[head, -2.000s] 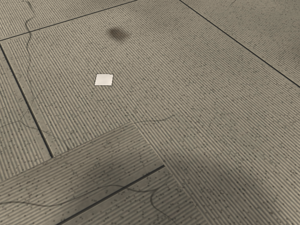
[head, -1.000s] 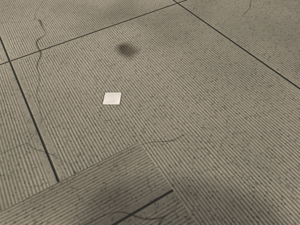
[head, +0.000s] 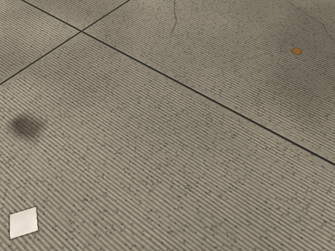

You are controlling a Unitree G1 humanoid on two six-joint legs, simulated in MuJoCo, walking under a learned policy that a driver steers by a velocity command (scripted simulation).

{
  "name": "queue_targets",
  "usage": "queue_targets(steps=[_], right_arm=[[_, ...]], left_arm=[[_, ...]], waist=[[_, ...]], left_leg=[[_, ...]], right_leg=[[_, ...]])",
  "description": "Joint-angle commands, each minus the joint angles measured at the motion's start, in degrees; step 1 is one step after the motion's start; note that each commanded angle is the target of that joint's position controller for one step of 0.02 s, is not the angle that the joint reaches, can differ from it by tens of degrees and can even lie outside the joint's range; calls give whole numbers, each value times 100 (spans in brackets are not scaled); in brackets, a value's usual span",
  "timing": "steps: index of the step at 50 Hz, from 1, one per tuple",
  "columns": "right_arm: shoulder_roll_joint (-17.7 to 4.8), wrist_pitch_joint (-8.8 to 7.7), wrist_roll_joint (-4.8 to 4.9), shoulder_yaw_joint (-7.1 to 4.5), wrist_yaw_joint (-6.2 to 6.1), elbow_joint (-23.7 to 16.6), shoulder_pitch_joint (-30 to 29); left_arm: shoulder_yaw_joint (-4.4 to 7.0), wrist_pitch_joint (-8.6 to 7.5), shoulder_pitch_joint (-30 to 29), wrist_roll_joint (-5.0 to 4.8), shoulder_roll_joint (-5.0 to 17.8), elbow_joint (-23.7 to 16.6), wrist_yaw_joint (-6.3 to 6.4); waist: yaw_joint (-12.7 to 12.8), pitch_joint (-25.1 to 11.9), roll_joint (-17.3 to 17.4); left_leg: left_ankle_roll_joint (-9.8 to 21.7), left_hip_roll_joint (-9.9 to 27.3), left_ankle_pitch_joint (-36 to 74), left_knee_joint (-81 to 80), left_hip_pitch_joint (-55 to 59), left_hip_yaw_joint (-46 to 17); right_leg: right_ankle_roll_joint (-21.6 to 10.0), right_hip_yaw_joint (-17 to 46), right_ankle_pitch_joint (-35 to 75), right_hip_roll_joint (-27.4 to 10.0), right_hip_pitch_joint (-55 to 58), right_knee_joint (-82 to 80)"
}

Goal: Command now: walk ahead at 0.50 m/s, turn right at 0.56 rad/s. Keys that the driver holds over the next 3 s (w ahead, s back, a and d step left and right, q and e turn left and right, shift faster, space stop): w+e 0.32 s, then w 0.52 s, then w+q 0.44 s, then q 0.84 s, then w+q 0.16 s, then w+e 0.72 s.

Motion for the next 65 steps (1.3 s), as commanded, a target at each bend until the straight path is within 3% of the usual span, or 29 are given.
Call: queue_targets(steps=[1, 6, 10, 13, 15, 16, 17, 18, 19, 20, 22, 25, 28, 30, 34, 37, 39, 40, 41, 42, 43, 44, 45, 47, 51, 57, 61, 63, 65], right_arm=[[-493, 67, -111, -156, -35, -346, 220], [-268, 58, -76, -64, -27, -728, -878], [-419, -17, 21, -95, 52, -960, -1324], [-647, -105, 34, -184, 105, -966, -1150], [-827, -167, -2, -305, 68, -769, -337], [-1081, -188, -101, -387, 24, -689, 458], [-1570, -118, -183, -519, 6, -534, 1197], [-1211, -80, -11, -453, 67, -437, 1285], [-762, -50, 36, -337, 68, -509, 1019], [-595, 0, -9, -275, 67, -547, 744], [-394, 27, -90, -183, 72, -487, 453], [-454, -19, -23, -196, 79, -345, 517], [-720, -6, 40, -260, 55, -236, 607], [-803, 42, 72, -267, 41, -172, 693], [-913, 141, 137, -256, 47, 33, 1122], [-1006, 237, 169, -270, 35, 159, 1263], [-1087, 301, 186, -279, 5, 174, 1139], [-974, 309, 163, -231, -8, 168, 1171], [-690, 276, 18, -99, -21, -4, 1106], [-40, 152, -10, 107, 10, -144, 1702], [-618, 67, 126, -27, 43, -44, 1446], [-851, 33, 256, -108, 66, -190, 988], [-781, 48, 238, -100, 49, -211, 755], [-649, 171, 141, -135, 38, -177, 764], [-327, 403, 140, -112, 5, -204, 726], [-166, 365, 89, -64, 147, -506, -205], [-122, 362, 97, -24, 271, -875, -877], [-171, 367, 103, -44, 341, -1049, -1018], [-334, 384, 83, -137, 383, -1118, -766]], left_arm=[[206, -127, -59, -22, 834, -474, 97], [256, -41, 368, -76, 982, -384, 250], [264, 8, 679, -113, 973, -260, 265], [272, 73, 635, -96, 953, -269, 317], [218, 113, 479, -73, 798, -344, 312], [96, 98, 428, -11, 497, -455, 282], [-25, 41, 1215, -109, 102, -564, 277], [-15, 5, 1444, -184, 457, -487, 291], [86, 16, 989, -197, 865, -419, 287], [94, 32, 535, -127, 898, -490, 293], [101, 9, 120, -32, 741, -633, 255], [16, 27, 174, -56, 415, -654, 198], [-78, -18, -296, 16, 275, -829, 171], [-123, -69, -643, -3, 209, -901, 126], [-127, -116, -1306, -75, 250, -1079, 40], [-85, -139, -1518, -94, 375, -1212, -25], [28, -149, -955, -51, 570, -1073, -21], [168, -133, -196, -15, 817, -831, 21], [300, -97, 847, 52, 1236, -657, 95], [379, -57, 1104, 68, 1725, -578, 96], [248, -55, 1159, 27, 1153, -580, 87], [161, -83, 800, 22, 951, -593, 87], [110, -102, 445, 36, 796, -610, 78], [44, -170, 0, 94, 534, -585, 46], [121, -345, -87, 125, 615, -343, 73], [179, -316, 85, 103, 809, -57, 196], [239, -184, 471, 13, 946, 202, 237], [269, -86, 520, -37, 1016, 278, 256], [306, 19, 353, -43, 1171, 240, 318]], waist=[[-224, -524, -170], [168, -313, -486], [325, -279, -636], [160, -309, -798], [-271, -662, -862], [-635, -1410, -503], [-433, -2271, 1118], [-420, -2223, 1577], [-545, -1388, 862], [-518, -881, 390], [-294, -322, 343], [-141, -316, 507], [-218, -272, 344], [-338, -224, 331], [-578, -116, 360], [-511, -45, 436], [-77, -339, 425], [269, -835, 298], [694, -1652, -266], [370, -2277, -1810], [591, -2184, -1236], [532, -1368, -969], [365, -994, -626], [21, -569, -650], [-173, -274, -501], [115, 24, -350], [366, 239, -277], [339, 233, -346], [87, -33, -564]], left_leg=[[-254, 182, 475, -630, -594, -62], [-434, -207, 2214, -2837, -321, 49], [-332, -397, 2436, -3597, -29, -82], [-134, -412, 1781, -3857, 199, -200], [135, -412, 1632, -4178, 1351, -46], [477, 325, 1451, -4000, 2779, -665], [1406, 1634, 512, -4238, 4921, -3034], [1607, 1987, -780, -4766, 5061, -4398], [1357, 1729, -1108, -4911, 4353, -3666], [1159, 1460, -599, -4943, 3614, -2821], [1085, 1020, 538, -5219, 2525, -1850], [1214, 849, 1350, -5529, 2158, -1208], [1302, 872, 1935, -5720, 2168, -794], [1190, 743, 2073, -5755, 2135, -442], [1041, 766, 2078, -5627, 2334, -219], [920, 1012, 2302, -5372, 2764, -305], [746, 916, 3467, -4653, 2807, -94], [602, 642, 4002, -3706, 2540, 160], [363, 349, 2796, -2016, 1452, 427], [23, -609, -892, -57, -726, 461], [75, -402, -1401, 686, -1394, -263], [141, -162, -919, 778, -1686, -246], [125, 69, -429, 548, -1499, -146], [38, 316, 122, 88, -968, -205], [-131, 290, 771, -339, -908, -345], [-94, 153, 2398, -2140, -942, -47], [99, 92, 2171, -2812, -1179, 240], [248, -1, 1655, -2969, -1197, 429], [448, -364, 1068, -3017, -585, 805]], right_leg=[[-1151, 1686, 1705, -1495, 616, -1212], [-721, 1269, 1025, -1043, 279, -1114], [-571, 1752, 489, -1227, 581, -804], [-479, 2260, 536, -1445, 1058, -300], [-273, 2223, 1038, -1167, 980, 437], [-73, 1857, 674, -840, 409, 1776], [385, 1046, -1421, 13, -1569, 3741], [464, 1056, -2542, -224, -2554, 4728], [495, 1119, -2048, -484, -2828, 5063], [514, 869, -1624, -686, -2721, 5012], [485, 774, -1162, -975, -2386, 4424], [507, 516, -1008, -1105, -2083, 3725], [585, 316, -345, -1230, -2141, 2739], [591, 177, 274, -1189, -1941, 2008], [571, -28, 820, -982, -1568, 1089], [375, -53, 427, -887, -1445, 700], [167, -246, 358, -669, -468, 312], [3, -288, 417, -598, 683, 230], [-375, 802, 630, -1595, 2340, 428], [-1283, 3413, -306, -2881, 3942, -163], [-1243, 3865, -994, -2889, 3784, -553], [-1005, 2987, -719, -2710, 3108, -640], [-852, 2295, -224, -2443, 2407, -765], [-689, 1459, 362, -2110, 1398, -1174], [-699, 577, 1023, -2079, 844, -1674], [-410, -521, 1268, -1919, 1089, -1826], [-319, -800, 1478, -2153, 1848, -1603], [-229, -908, 2095, -2270, 2243, -1273], [-65, -1097, 4189, -2234, 2385, -462]])
Next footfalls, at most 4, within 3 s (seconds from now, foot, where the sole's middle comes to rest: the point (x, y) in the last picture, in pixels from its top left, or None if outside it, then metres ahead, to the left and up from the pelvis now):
0.32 left None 0.38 0.13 -0.78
0.82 right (230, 225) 0.55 -0.19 -0.78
1.36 left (183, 153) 0.89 -0.01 -0.78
1.84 right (223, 133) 1.01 -0.21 -0.78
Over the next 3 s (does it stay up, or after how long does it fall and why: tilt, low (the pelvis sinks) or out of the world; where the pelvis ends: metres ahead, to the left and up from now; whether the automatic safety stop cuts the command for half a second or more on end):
stays up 1.20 0.05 0.00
